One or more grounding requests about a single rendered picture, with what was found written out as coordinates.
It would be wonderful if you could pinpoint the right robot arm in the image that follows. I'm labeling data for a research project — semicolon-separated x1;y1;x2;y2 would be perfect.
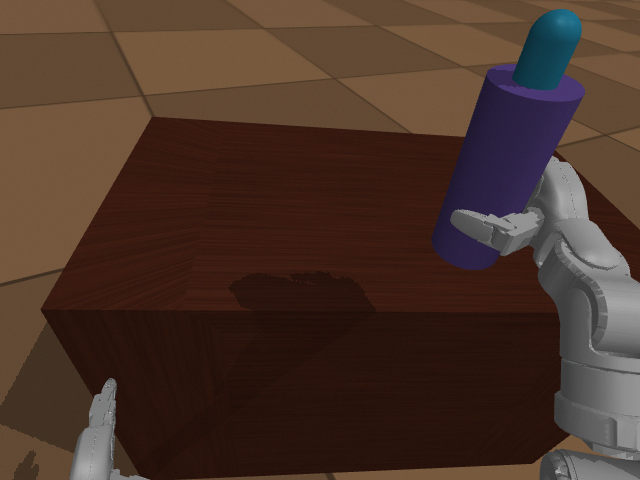
533;218;640;480

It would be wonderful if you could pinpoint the left robot hand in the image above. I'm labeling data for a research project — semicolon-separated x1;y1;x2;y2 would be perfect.
69;378;150;480

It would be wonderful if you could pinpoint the right robot hand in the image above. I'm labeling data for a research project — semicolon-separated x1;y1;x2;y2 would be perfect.
450;156;589;256

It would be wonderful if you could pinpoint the bottle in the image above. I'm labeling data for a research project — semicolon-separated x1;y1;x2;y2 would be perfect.
431;9;585;270

